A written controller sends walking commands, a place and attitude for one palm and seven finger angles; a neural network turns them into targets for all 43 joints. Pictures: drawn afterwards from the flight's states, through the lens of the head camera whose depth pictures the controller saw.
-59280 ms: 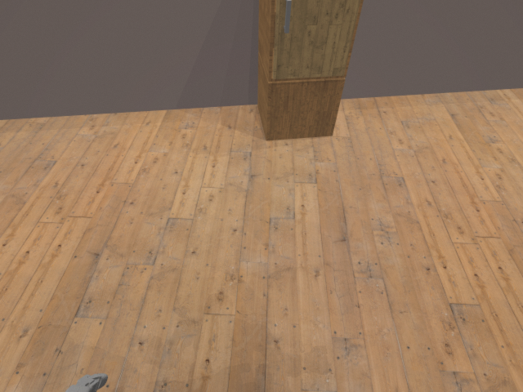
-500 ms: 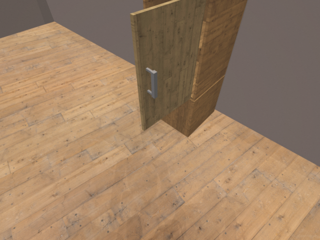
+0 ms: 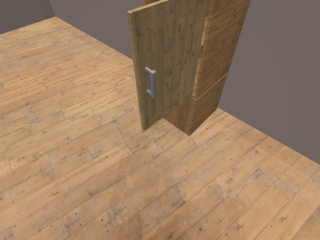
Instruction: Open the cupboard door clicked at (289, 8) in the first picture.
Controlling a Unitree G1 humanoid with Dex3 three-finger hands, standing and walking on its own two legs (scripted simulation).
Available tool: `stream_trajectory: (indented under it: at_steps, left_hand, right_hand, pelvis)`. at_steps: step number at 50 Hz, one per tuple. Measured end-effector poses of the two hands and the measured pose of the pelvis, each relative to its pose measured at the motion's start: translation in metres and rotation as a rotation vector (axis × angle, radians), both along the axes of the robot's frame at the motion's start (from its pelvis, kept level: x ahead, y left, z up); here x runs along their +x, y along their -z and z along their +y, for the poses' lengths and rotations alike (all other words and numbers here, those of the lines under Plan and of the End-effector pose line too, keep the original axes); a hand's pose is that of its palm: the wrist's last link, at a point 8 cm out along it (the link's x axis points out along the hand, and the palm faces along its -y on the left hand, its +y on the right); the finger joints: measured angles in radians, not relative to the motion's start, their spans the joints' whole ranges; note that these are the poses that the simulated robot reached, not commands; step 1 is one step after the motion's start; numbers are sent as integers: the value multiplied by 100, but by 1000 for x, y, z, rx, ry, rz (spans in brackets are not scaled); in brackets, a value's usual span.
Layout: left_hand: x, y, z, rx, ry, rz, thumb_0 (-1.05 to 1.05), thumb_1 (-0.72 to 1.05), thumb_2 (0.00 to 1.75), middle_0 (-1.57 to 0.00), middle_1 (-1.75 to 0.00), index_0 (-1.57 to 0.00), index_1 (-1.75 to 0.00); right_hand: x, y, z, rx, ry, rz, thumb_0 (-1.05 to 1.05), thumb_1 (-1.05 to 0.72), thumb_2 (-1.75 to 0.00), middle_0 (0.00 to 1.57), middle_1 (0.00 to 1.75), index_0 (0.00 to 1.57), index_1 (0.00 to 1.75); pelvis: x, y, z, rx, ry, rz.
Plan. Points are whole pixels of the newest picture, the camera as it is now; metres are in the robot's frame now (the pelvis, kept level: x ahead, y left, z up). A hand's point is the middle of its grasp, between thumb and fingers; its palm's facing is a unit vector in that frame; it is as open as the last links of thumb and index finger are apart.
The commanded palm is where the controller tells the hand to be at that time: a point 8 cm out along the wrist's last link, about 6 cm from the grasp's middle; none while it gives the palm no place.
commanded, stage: look to check the result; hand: left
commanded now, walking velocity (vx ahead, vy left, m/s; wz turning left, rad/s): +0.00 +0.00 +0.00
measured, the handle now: (150, 83) +0.70 +0.08 -0.04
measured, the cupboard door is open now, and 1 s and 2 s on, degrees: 86 86 86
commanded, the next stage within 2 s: stand and wait in 0.24 s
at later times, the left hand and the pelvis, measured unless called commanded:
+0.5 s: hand out of the picture +0.04 +0.18 -0.17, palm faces +0.02 -0.97 -0.25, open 7.4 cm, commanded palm none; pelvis +0.02 -0.02 +0.00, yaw +0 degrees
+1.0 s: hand out of the picture +0.04 +0.18 -0.17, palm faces +0.00 -0.97 -0.25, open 7.4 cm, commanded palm none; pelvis +0.02 -0.01 +0.00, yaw -1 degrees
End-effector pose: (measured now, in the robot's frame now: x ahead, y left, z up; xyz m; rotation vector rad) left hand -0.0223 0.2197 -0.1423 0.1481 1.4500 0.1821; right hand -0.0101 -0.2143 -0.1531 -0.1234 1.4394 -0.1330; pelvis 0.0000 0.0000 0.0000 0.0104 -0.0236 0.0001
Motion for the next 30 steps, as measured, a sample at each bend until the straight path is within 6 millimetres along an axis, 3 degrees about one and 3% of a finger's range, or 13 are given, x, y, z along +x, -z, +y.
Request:
stream_trajectory:
  at_steps: [16,30]
  left_hand:
    - [40,-3,2,27,25,-67,0,90,89,-20,-30,-20,-30]
    - [56,-5,5,46,37,-86,0,90,89,-20,-30,-20,-30]
  right_hand:
    - [36,-3,-29,-42,-20,-55,1,-91,-90,20,30,20,30]
    - [46,-6,-45,-67,-24,-63,1,-91,-90,20,30,20,30]
  pelvis:
    - [13,0,-11,5,0,3]
    - [18,0,-17,3,2,1]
